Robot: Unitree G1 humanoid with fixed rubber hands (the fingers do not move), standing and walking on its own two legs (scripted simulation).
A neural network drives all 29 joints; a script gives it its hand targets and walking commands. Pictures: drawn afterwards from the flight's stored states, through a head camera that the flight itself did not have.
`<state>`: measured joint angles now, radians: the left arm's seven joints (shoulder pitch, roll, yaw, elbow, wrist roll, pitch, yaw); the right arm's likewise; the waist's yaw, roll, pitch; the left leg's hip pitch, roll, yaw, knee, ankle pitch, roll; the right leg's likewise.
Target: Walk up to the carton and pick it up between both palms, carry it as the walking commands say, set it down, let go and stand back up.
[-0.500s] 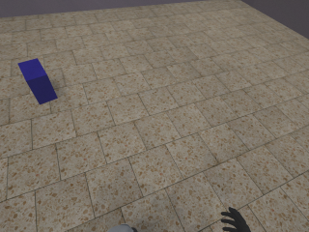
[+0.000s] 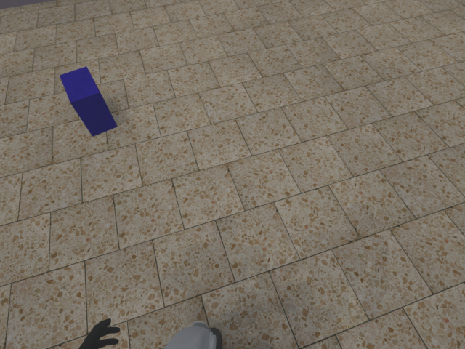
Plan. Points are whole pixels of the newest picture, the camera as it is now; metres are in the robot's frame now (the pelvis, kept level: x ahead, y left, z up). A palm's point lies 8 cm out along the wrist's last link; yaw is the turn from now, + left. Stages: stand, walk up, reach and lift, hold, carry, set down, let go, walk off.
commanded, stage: walk up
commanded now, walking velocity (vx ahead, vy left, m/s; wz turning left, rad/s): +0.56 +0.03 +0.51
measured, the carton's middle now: (89, 102) +1.37 +0.81 -0.63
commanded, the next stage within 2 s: none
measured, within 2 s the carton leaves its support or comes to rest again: neither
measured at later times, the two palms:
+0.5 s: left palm out of the picture +0.13 +0.29 -0.13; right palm (293, 235) +0.37 -0.14 -0.17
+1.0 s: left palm (71, 307) +0.22 +0.32 -0.14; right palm (233, 135) +0.65 -0.01 -0.13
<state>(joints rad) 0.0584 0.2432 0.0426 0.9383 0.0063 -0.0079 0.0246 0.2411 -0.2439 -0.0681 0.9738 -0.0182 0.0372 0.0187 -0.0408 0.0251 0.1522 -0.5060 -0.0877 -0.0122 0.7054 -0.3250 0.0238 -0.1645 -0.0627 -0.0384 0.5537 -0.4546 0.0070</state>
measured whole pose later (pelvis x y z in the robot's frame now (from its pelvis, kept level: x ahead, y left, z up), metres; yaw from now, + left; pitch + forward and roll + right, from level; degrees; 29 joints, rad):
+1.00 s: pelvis +0.42 +0.16 -0.02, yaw +28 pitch +0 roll +1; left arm 0.48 0.21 0.04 1.03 0.02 -0.04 0.00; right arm 0.10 -0.28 -0.04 0.94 -0.02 -0.01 0.08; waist 0.06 -0.02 0.07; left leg -0.48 0.06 0.12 0.62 -0.20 0.01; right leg 0.09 -0.22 -0.27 0.48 -0.51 0.15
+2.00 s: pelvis +0.84 +0.42 +0.00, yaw +29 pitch +0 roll +1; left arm 0.54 0.15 0.04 1.14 0.03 -0.07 0.02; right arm 0.03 -0.21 -0.04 1.00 -0.02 -0.01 0.05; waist 0.11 0.03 0.04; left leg -0.56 0.09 0.09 0.66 -0.11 -0.03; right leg 0.08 -0.12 -0.19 0.36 -0.42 0.08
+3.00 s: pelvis +0.98 +0.58 +0.01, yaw +29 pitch +0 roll +0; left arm 0.28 0.17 0.05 1.13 0.01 0.00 0.04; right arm 0.11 -0.21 -0.04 1.03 -0.01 0.03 -0.02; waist 0.04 0.03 0.05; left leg -0.32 0.04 -0.01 0.61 -0.25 -0.03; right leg -0.23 -0.12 -0.15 0.54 -0.30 0.05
